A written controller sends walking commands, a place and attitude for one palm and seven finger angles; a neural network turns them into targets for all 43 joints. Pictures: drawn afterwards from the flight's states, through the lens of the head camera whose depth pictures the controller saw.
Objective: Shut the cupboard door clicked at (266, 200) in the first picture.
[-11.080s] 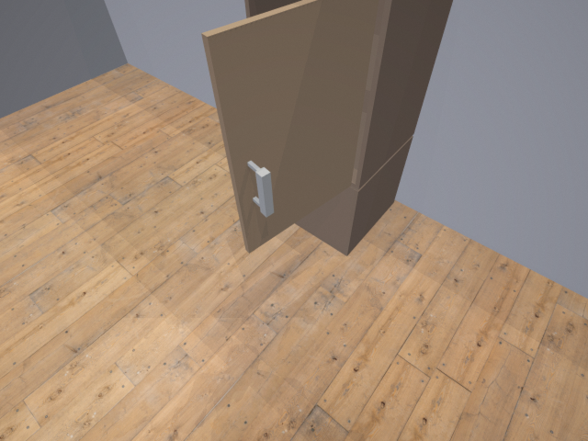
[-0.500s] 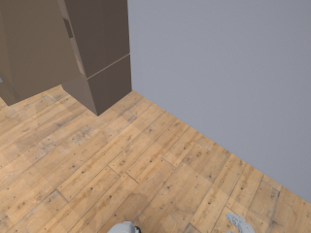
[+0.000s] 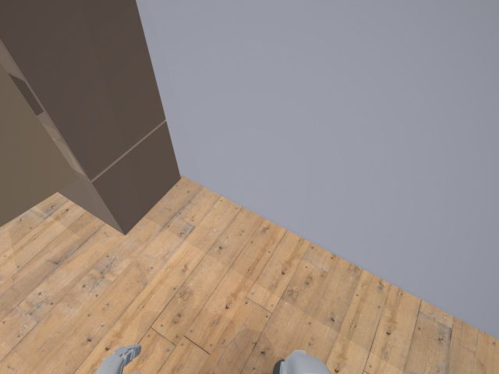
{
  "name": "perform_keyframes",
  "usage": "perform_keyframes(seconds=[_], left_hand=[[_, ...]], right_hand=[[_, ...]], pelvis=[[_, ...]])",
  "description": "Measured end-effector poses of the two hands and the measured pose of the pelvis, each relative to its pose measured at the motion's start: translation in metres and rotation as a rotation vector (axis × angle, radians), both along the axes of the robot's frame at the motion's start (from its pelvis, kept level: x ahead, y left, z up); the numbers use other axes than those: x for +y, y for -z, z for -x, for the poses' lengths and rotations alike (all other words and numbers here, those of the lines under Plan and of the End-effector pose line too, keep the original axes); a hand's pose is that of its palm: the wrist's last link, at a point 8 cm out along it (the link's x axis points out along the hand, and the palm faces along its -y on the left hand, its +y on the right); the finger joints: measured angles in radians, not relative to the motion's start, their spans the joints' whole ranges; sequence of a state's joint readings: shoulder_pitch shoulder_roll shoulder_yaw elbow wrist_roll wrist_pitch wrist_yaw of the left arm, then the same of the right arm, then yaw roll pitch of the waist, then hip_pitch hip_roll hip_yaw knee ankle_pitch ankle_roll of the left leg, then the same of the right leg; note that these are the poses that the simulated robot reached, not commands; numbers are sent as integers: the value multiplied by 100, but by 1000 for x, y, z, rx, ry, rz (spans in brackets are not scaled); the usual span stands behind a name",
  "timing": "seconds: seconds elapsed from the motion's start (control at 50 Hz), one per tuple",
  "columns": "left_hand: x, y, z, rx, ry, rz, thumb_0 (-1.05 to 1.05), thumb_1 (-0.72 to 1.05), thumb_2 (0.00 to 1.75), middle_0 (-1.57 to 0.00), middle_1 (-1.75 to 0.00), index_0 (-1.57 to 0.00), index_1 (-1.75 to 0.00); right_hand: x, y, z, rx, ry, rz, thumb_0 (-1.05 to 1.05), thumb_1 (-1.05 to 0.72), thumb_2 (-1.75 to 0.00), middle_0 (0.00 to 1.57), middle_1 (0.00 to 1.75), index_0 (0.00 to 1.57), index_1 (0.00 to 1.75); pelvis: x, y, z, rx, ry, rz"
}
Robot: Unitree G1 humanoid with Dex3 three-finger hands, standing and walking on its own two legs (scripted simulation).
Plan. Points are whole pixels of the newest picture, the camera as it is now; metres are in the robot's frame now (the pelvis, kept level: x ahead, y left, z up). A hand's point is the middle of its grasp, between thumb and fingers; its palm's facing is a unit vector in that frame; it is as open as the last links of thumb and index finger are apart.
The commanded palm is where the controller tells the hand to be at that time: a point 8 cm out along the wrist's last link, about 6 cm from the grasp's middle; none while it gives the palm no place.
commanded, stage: turn to face it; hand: left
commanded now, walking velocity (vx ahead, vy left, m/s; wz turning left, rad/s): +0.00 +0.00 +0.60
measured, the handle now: out of the picture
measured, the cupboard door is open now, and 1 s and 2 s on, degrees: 80 80 80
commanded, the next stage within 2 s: take the last steps up to it in 1.22 s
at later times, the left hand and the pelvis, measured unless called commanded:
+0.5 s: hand out of the picture +0.10 +0.21 -0.19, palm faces +0.32 -0.93 -0.19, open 7.3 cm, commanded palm none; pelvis +0.09 +0.00 -0.01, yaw +16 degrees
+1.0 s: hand out of the picture +0.13 +0.22 -0.16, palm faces +0.47 -0.83 -0.29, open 7.3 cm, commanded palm none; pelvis +0.13 -0.02 -0.01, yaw +30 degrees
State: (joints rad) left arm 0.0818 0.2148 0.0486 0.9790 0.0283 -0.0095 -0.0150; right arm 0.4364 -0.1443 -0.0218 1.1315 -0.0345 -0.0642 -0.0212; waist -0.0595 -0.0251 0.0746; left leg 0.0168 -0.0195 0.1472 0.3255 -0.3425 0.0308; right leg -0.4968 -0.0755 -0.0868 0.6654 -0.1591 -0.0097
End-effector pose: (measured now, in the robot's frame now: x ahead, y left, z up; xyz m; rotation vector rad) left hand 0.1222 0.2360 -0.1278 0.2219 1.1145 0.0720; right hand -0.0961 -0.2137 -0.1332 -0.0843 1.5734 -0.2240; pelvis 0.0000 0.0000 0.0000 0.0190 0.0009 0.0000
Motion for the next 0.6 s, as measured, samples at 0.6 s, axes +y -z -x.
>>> perform_keyframes(seconds=[0.6], left_hand=[[41,36,70,177,-470,24,0,91,90,-20,-30,-20,-30]], right_hand=[[18,-26,-383,-470,-534,87,0,-91,-90,19,30,20,30]], pelvis=[[16,11,-94,13,-324,47]])
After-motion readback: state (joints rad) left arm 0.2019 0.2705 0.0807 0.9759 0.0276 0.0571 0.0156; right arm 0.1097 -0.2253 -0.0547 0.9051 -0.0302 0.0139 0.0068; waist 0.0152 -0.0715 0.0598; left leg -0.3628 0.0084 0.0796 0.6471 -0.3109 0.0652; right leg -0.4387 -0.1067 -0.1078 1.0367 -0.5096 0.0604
